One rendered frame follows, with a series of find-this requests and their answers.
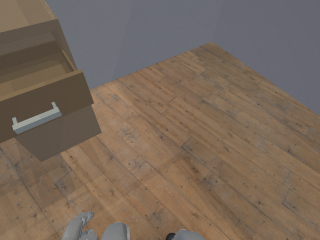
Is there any handle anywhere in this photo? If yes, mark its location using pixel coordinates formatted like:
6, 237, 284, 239
12, 102, 62, 134

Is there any cabinet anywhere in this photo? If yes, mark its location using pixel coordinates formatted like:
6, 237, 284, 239
0, 0, 102, 162

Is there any robot left hand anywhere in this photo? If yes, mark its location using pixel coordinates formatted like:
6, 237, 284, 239
61, 211, 98, 240

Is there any right robot shin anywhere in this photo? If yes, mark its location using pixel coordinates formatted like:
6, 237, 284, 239
175, 229, 188, 236

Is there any drawer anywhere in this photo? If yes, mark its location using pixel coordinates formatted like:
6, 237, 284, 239
0, 39, 94, 143

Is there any robot left thigh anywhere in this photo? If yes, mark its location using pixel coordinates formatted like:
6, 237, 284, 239
100, 222, 131, 240

